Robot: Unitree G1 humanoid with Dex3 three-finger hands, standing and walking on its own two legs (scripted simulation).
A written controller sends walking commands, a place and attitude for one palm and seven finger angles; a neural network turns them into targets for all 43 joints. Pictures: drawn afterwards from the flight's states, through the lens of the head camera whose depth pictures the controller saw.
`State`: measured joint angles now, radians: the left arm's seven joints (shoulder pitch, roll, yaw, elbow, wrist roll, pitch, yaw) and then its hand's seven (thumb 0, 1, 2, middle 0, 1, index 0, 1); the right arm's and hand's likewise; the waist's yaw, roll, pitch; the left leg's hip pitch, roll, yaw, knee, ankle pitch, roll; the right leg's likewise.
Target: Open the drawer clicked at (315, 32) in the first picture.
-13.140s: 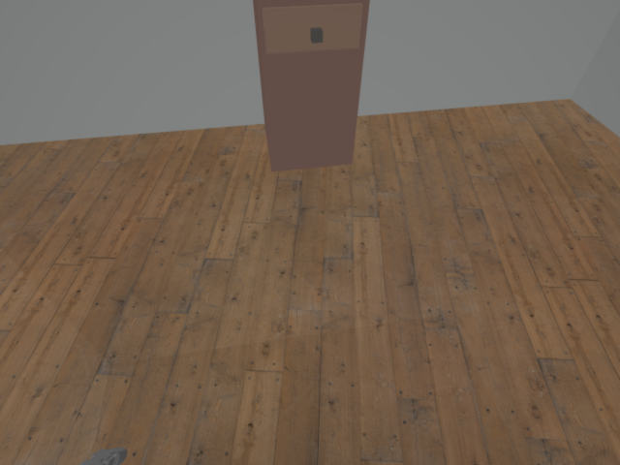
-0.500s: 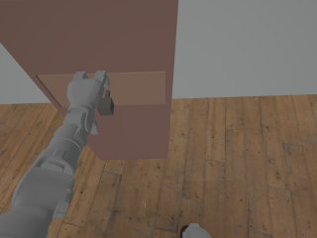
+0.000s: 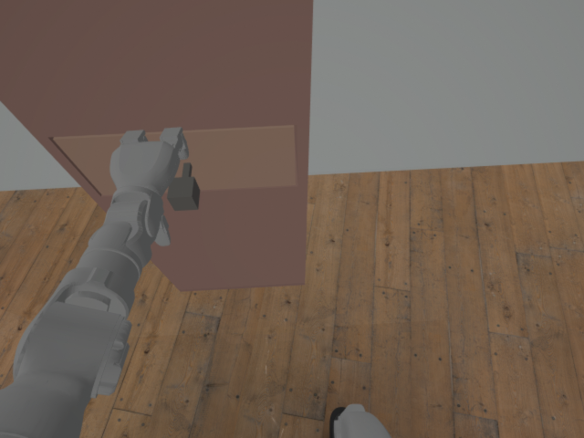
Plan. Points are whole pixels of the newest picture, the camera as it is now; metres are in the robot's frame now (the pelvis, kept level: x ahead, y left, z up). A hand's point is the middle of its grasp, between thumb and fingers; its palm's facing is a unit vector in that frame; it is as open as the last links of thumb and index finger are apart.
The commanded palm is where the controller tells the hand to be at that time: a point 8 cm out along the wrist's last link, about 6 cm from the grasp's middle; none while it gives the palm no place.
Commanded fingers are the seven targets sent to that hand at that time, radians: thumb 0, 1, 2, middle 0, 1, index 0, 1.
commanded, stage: lower the fingers behind the handle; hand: left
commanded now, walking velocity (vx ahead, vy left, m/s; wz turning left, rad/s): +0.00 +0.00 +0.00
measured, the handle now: (185, 184) +0.53 +0.16 -0.05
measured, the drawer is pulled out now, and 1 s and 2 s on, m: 0.00 0.00 0.00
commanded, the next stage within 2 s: close the thumb around the handle in 1.56 s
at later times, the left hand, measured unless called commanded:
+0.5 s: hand (174, 196) +0.48 +0.17 -0.02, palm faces -0.07 -0.01 -1.00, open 13.8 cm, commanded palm +0.46 +0.18 +0.03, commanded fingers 0.00 -0.50 0.30 -0.30 -1.20 -0.30 -1.20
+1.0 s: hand (177, 209) +0.48 +0.17 -0.05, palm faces -0.06 -0.01 -1.00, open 13.9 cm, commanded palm +0.46 +0.18 +0.00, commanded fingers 0.00 -0.50 0.30 -0.30 -1.20 -0.30 -1.20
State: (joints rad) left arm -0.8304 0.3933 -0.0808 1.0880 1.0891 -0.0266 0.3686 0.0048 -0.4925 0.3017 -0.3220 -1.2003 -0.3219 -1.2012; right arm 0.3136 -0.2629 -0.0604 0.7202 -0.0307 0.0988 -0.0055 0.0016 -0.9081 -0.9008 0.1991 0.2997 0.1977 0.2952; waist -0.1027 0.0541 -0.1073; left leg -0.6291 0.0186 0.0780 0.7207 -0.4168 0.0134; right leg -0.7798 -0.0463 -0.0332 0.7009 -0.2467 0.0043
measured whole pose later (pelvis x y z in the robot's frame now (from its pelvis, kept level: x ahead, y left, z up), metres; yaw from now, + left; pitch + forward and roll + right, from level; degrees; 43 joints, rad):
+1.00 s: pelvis -0.02 +0.00 -0.04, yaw +1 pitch +25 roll +0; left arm -0.89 0.39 -0.07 1.17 1.13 -0.04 0.46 0.00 -0.49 0.30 -0.32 -1.20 -0.32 -1.20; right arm 0.31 -0.26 -0.06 0.75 -0.06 0.05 0.02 0.00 -0.91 -0.90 0.20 0.30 0.20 0.30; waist -0.14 0.06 -0.16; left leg -0.91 0.02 0.06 0.98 -0.51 0.02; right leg -1.05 -0.06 -0.04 0.93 -0.31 0.00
